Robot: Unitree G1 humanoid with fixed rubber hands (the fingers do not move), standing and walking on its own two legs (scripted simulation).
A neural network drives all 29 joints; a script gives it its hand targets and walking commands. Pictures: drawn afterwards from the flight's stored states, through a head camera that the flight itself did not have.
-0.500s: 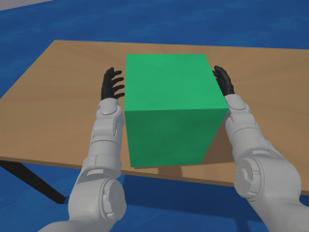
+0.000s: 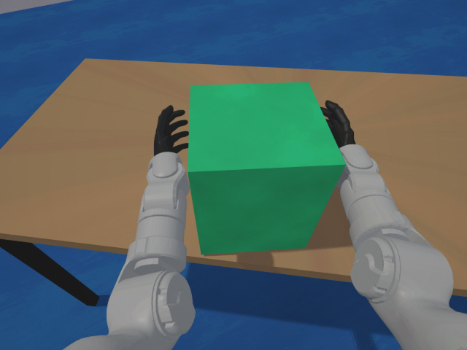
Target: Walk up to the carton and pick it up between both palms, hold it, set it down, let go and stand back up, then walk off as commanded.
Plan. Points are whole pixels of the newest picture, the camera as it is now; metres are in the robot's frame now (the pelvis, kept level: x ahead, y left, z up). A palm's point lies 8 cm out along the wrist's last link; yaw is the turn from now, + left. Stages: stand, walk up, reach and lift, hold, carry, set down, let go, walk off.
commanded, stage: set down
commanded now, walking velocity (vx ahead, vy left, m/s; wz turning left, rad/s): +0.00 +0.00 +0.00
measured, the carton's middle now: (252, 172) +0.43 +0.01 +0.07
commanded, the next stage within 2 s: none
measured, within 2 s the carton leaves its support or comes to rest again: neither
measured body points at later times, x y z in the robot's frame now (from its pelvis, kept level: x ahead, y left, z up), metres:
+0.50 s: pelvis +0.00 +0.00 +0.00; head +0.03 +0.00 +0.45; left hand +0.42 +0.17 +0.12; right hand +0.46 -0.14 +0.12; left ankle -0.01 +0.15 -0.75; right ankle +0.01 -0.08 -0.75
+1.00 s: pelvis -0.01 +0.00 +0.00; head +0.05 +0.00 +0.44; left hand +0.43 +0.17 +0.10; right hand +0.46 -0.14 +0.09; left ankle -0.01 +0.15 -0.75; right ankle +0.01 -0.08 -0.75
